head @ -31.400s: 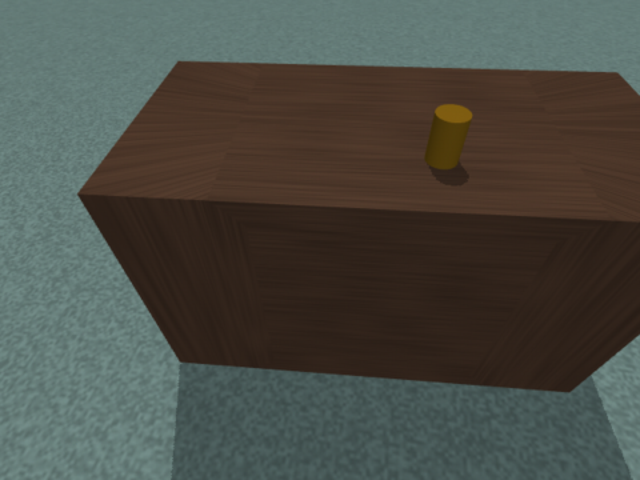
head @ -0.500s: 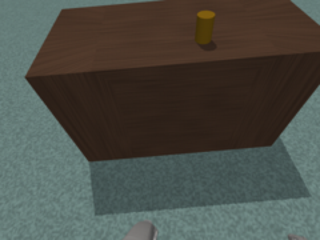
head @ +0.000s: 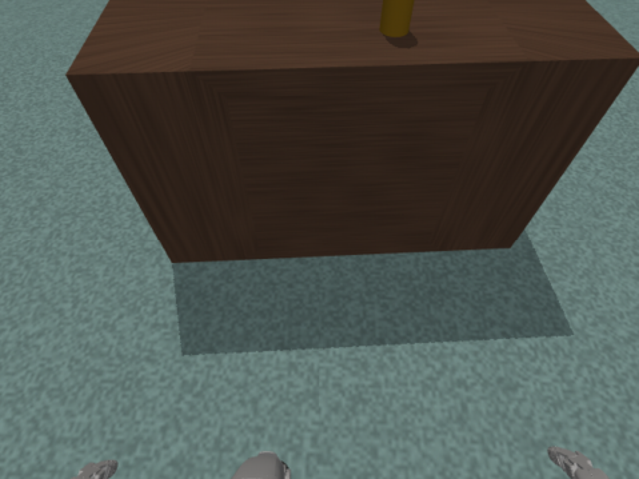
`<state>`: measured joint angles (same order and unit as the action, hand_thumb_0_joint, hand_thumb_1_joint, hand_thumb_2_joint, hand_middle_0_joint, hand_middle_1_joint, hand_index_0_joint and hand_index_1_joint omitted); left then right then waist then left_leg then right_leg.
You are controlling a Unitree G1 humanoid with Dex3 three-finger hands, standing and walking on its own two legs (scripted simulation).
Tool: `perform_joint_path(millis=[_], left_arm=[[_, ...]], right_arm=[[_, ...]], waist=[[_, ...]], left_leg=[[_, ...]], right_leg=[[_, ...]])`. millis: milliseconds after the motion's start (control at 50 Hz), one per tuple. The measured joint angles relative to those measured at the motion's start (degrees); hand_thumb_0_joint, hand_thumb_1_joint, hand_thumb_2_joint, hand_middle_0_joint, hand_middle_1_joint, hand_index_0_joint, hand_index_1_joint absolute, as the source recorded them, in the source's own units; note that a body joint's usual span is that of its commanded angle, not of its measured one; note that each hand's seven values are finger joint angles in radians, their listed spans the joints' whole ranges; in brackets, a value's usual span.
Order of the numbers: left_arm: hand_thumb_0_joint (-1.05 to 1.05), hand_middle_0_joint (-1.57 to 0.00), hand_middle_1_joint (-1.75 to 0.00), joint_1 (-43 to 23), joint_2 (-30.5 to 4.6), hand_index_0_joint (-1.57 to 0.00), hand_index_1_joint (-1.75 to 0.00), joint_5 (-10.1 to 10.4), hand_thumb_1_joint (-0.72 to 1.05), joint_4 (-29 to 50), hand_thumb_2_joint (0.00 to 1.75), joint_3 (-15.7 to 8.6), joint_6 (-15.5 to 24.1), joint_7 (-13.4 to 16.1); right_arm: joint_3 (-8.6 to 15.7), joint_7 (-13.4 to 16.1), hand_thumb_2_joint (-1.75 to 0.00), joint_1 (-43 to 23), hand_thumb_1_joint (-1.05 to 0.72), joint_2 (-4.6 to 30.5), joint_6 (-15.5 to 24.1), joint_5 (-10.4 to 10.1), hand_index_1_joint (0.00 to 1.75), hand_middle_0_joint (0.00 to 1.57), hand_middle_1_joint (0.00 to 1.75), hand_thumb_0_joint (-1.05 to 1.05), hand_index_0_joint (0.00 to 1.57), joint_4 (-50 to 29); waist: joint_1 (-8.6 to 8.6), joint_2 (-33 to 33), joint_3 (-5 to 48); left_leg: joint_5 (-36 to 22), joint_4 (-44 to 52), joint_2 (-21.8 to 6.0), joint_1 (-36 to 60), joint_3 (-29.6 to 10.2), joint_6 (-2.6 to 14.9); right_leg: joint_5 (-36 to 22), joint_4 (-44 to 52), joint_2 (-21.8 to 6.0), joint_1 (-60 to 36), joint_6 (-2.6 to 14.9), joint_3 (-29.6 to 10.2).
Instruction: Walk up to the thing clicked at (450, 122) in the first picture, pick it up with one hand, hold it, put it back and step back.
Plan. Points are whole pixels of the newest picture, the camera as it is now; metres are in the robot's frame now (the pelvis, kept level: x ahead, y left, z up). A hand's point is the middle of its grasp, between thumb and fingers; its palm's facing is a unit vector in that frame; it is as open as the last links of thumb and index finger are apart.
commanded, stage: step back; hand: right
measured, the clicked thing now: (398, 6) +1.09 -0.11 +0.05
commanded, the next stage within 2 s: stand in 1.22 s
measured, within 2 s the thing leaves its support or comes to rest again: neither
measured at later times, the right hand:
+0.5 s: hand out of the picture -0.02 -0.26 -0.14, palm faces -0.11 +0.92 -0.37, open 7.4 cm
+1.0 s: hand out of the picture +0.07 -0.24 -0.14, palm faces -0.11 +0.92 -0.37, open 7.4 cm
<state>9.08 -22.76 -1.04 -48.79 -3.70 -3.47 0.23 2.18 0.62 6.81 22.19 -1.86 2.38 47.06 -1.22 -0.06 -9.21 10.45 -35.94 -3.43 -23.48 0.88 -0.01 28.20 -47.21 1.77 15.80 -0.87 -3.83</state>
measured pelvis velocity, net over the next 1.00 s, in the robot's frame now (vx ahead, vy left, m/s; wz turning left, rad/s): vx -0.03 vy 0.01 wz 0.08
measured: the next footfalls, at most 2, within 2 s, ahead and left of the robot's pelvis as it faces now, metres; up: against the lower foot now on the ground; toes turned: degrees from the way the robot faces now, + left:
right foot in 0.04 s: -0.01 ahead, -0.14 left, +0.00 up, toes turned +2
left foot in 0.36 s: +0.02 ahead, +0.14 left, +0.00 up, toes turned +5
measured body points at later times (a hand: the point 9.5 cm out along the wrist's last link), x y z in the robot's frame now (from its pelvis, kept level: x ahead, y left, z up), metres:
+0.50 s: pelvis -0.08 +0.00 +0.01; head -0.08 +0.01 +0.46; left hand -0.06 +0.34 -0.11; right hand -0.01 -0.31 -0.11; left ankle -0.08 +0.12 -0.72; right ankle -0.06 -0.13 -0.69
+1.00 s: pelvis -0.03 +0.01 +0.01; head -0.01 +0.02 +0.46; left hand +0.03 +0.32 -0.12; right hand +0.08 -0.29 -0.12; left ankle -0.02 +0.13 -0.72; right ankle -0.02 -0.12 -0.72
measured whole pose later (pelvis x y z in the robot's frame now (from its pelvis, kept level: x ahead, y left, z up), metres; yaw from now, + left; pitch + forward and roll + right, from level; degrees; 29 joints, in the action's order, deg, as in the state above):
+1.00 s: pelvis -0.03 +0.01 +0.01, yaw +4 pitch -2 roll +0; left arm 8.0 -21.0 -0.3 -57.3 -1.7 0.4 0.1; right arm 2.0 0.2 8.2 20.2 1.2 1.5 59.3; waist -1.4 0.3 -5.0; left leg 16.5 -34.9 -1.0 -15.9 0.5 -0.2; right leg 19.0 -34.7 -1.7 13.2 -1.3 0.5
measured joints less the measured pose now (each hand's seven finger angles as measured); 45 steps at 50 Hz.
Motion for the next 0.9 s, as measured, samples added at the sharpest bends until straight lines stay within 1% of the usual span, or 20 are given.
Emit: perform_joint_path(millis=[20, 60, 100, 120, 160, 220, 280, 340, 360, 400, 440, 480, 520, 620, 640, 680, 740, 780, 860, 900], left_arm=[[0.01, -0.21, -0.30, 0.6, 0.0, -0.20, -0.30, -0.1, 0.90, -0.7, 0.90, 0.1, 0.5, -0.1], [0.01, -0.21, -0.30, 1.1, 1.3, -0.20, -0.30, -0.8, 0.90, -2.5, 0.90, 0.0, 1.3, -0.2], [0.01, -0.21, -0.30, 2.7, 1.7, -0.20, -0.30, -1.3, 0.90, -3.3, 0.90, 0.2, 1.4, -0.5], [0.01, -0.21, -0.30, 3.5, 1.9, -0.20, -0.30, -1.3, 0.90, -3.6, 0.90, 0.3, 1.5, -0.5], [0.01, -0.21, -0.30, 4.3, 2.3, -0.20, -0.30, -1.3, 0.90, -4.2, 0.90, 0.4, 1.6, -0.3], [0.01, -0.21, -0.30, 4.7, 2.3, -0.20, -0.30, -1.5, 0.90, -4.4, 0.90, 0.0, 2.3, -0.3], [0.01, -0.21, -0.30, 4.5, 1.6, -0.20, -0.30, -1.7, 0.90, -4.0, 0.90, -0.5, 3.2, -0.4], [0.01, -0.21, -0.30, 4.2, 0.6, -0.20, -0.30, -1.7, 0.90, -3.8, 0.90, -0.7, 3.7, -0.6], [0.01, -0.21, -0.30, 4.1, 0.2, -0.20, -0.30, -1.6, 0.90, -3.9, 0.90, -0.6, 3.6, -0.7], [0.01, -0.21, -0.30, 4.0, -0.8, -0.20, -0.30, -1.5, 0.90, -4.4, 0.90, -0.5, 3.0, -0.7], [0.01, -0.21, -0.30, 4.5, -0.9, -0.20, -0.30, -1.0, 0.90, -5.8, 0.90, -0.2, 2.2, -0.7], [0.01, -0.21, -0.30, 4.5, -1.3, -0.20, -0.30, -0.6, 0.90, -6.9, 0.90, -0.1, 1.8, -0.9], [0.01, -0.21, -0.30, 4.4, -1.7, -0.20, -0.30, -0.3, 0.90, -7.4, 0.90, -0.1, 2.2, -1.1], [0.01, -0.21, -0.30, 4.3, -1.2, -0.20, -0.30, -0.3, 0.90, -7.8, 0.90, -0.2, 3.2, -1.8], [0.01, -0.21, -0.30, 4.1, -0.9, -0.20, -0.30, -0.4, 0.90, -7.9, 0.90, -0.2, 3.5, -1.7], [0.01, -0.21, -0.30, 3.2, 0.2, -0.20, -0.30, -0.7, 0.90, -8.2, 0.90, -0.3, 4.3, -1.3], [0.01, -0.21, -0.30, 2.5, 1.6, -0.20, -0.30, -1.1, 0.90, -7.6, 0.90, 0.1, 5.5, -1.1], [0.01, -0.21, -0.30, 2.0, 2.5, -0.20, -0.30, -0.9, 0.90, -7.2, 0.90, 0.4, 5.9, -0.9], [0.01, -0.21, -0.30, 1.2, 2.9, -0.20, -0.30, -0.7, 0.90, -7.0, 0.90, 1.2, 6.0, -0.8], [0.01, -0.21, -0.30, 0.6, 2.6, -0.20, -0.30, -0.4, 0.90, -7.1, 0.90, 1.6, 5.4, -0.7]], right_arm=[[0.0, -0.1, -0.90, -0.5, -0.90, 0.4, -0.2, -0.1, 0.30, 0.21, 0.30, 0.00, 0.21, -0.2], [0.5, -0.2, -0.90, -1.7, -0.90, 1.6, -0.8, -0.3, 0.30, 0.21, 0.30, 0.00, 0.20, 0.2], [0.9, 0.3, -0.90, -0.9, -0.91, 1.3, -1.5, -0.5, 0.30, 0.21, 0.30, 0.00, 0.20, 1.4], [0.9, 0.3, -0.90, -0.2, -0.91, 1.2, -1.8, -0.6, 0.30, 0.21, 0.30, 0.00, 0.20, 2.0], [0.9, 0.3, -0.90, 1.3, -0.91, 1.6, -1.6, -1.1, 0.30, 0.21, 0.30, 0.00, 0.20, 3.0], [1.0, -0.1, -0.90, 3.9, -0.91, 2.3, -1.0, -1.0, 0.30, 0.21, 0.30, 0.00, 0.20, 4.6], [1.2, -0.7, -0.90, 6.5, -0.91, 2.4, -0.9, -0.4, 0.30, 0.21, 0.30, 0.00, 0.20, 6.9], [1.3, -1.4, -0.90, 8.0, -0.91, 2.0, -0.5, -0.1, 0.30, 0.21, 0.30, 0.00, 0.20, 9.1], [1.4, -1.6, -0.90, 8.3, -0.91, 1.9, -0.2, -0.2, 0.30, 0.21, 0.30, 0.00, 0.20, 9.7], [1.6, -1.7, -0.90, 7.8, -0.91, 0.7, 0.7, -0.2, 0.30, 0.20, 0.30, 0.00, 0.20, 10.7], [1.6, -1.8, -0.90, 8.1, -0.91, 0.0, 1.7, 0.1, 0.30, 0.21, 0.30, 0.00, 0.20, 10.4], [1.2, -1.7, -0.90, 8.2, -0.91, -1.0, 2.5, 0.2, 0.30, 0.21, 0.30, 0.00, 0.20, 10.0], [0.7, -1.6, -0.90, 8.2, -0.91, -1.8, 3.1, 0.2, 0.30, 0.21, 0.30, 0.00, 0.20, 9.6], [0.6, -1.7, -0.90, 7.4, -0.90, -2.1, 3.0, 0.4, 0.30, 0.21, 0.30, 0.00, 0.20, 8.9], [0.7, -1.7, -0.90, 7.2, -0.90, -1.9, 2.7, 0.3, 0.30, 0.21, 0.30, 0.00, 0.20, 8.7], [0.7, -1.4, -0.90, 6.8, -0.90, -1.1, 2.1, -0.1, 0.30, 0.21, 0.30, 0.00, 0.20, 8.6], [0.8, -0.7, -0.90, 6.3, -0.91, -0.9, 1.5, -0.4, 0.30, 0.21, 0.30, 0.00, 0.20, 9.4], [0.8, -0.6, -0.90, 5.9, -0.91, -0.5, 1.7, -0.6, 0.30, 0.21, 0.30, 0.00, 0.20, 9.7], [0.7, -0.7, -0.90, 4.8, -0.91, -0.2, 2.5, -0.7, 0.30, 0.21, 0.30, 0.00, 0.20, 10.2], [0.8, -0.6, -0.90, 4.1, -0.91, -0.3, 3.0, -0.7, 0.30, 0.21, 0.30, 0.00, 0.20, 10.5]], waist=[[-0.20, -0.3, 0.3], [0.17, -3.5, -0.2], [-0.61, -3.0, 1.4], [-1.15, -2.4, 2.1], [-1.24, -2.2, 2.9], [-1.01, -2.6, 3.7], [-0.93, -2.7, 4.4], [-0.96, -2.2, 4.8], [-0.83, -2.0, 4.9], [-1.00, 0.3, 4.0], [-0.34, 0.6, 5.1], [0.52, 1.1, 5.5], [1.00, 1.8, 5.6], [1.66, 1.5, 5.9], [1.68, 1.1, 6.0], [1.68, -0.9, 5.4], [0.74, -1.7, 5.6], [0.20, -1.9, 5.2], [-0.19, -1.6, 4.7], [0.10, -1.1, 4.3]], left_leg=[[-0.2, -1.0, -0.5, -1.2, 0.2, -0.39], [2.4, -4.2, -1.8, -3.2, -2.3, -0.14], [12.4, -10.9, 2.2, -5.4, -6.1, -0.21], [14.1, -15.5, 4.4, -6.2, -7.4, -0.33], [13.7, -21.9, 7.2, -6.7, -9.0, -0.37], [12.8, -25.1, 7.7, -4.9, -8.6, -1.24], [14.5, -19.0, 6.0, -0.3, -6.9, -1.74], [18.0, -8.6, 4.3, 5.3, -4.6, -1.18], [17.3, -4.2, 3.9, 7.4, -3.7, -0.73], [8.9, 0.5, 5.3, 9.6, -2.2, -0.16], [7.8, 0.8, 5.3, 9.4, -1.8, 0.89], [7.4, 2.2, 5.0, 9.9, -1.8, 1.58], [6.4, 3.8, 4.6, 10.7, -1.8, 1.29], [7.2, 3.7, 3.2, 11.2, -1.4, 0.31], [7.9, 2.6, 2.9, 10.9, -1.4, 0.01], [10.2, -0.8, 1.3, 10.1, -2.3, -0.44], [17.4, -9.4, 3.2, 6.7, -5.1, 0.24], [18.2, -12.8, 3.9, 4.7, -5.1, 0.45], [15.4, -7.1, 2.8, 4.4, -3.0, 0.28], [7.4, 0.4, 2.4, 6.5, -1.9, 0.09]], right_leg=[[-2.3, 6.4, -0.5, -2.6, 0.48, 0.8], [-5.3, 9.9, 1.3, -3.9, 1.15, 2.4], [-5.7, 8.2, 0.5, -2.1, 1.78, 2.1], [-6.1, 8.2, -0.2, -1.5, 1.99, 1.5], [-7.6, 9.4, -1.4, -1.3, 1.73, 1.6], [-9.0, 10.5, -2.4, -0.8, 1.79, 2.8], [-9.2, 10.5, -3.2, -0.3, 2.00, 4.6], [-9.1, 9.6, -4.4, 0.3, 1.58, 5.9], [-9.0, 9.2, -4.8, 0.6, 1.22, 6.3], [-7.9, 7.6, -6.3, 0.9, 1.08, 5.1], [-2.0, 3.7, -4.9, 2.8, 1.46, 3.1], [-2.0, -1.3, -3.4, 4.9, 1.67, 1.7], [-2.9, -2.7, -3.0, 6.0, 1.68, 1.8], [-4.2, 6.3, -2.9, 3.5, 1.27, 3.7], [-5.6, 9.9, -2.6, 1.9, 1.42, 4.1], [-13.3, 13.9, -1.1, -0.2, 1.59, 5.2], [-12.1, 12.7, -0.9, -0.2, 2.08, 5.7], [-11.7, 13.2, -1.4, -1.0, 2.03, 5.8], [-10.8, 13.2, -2.6, -1.7, 1.26, 5.7], [-9.4, 11.4, -3.3, -1.5, 0.65, 5.7]])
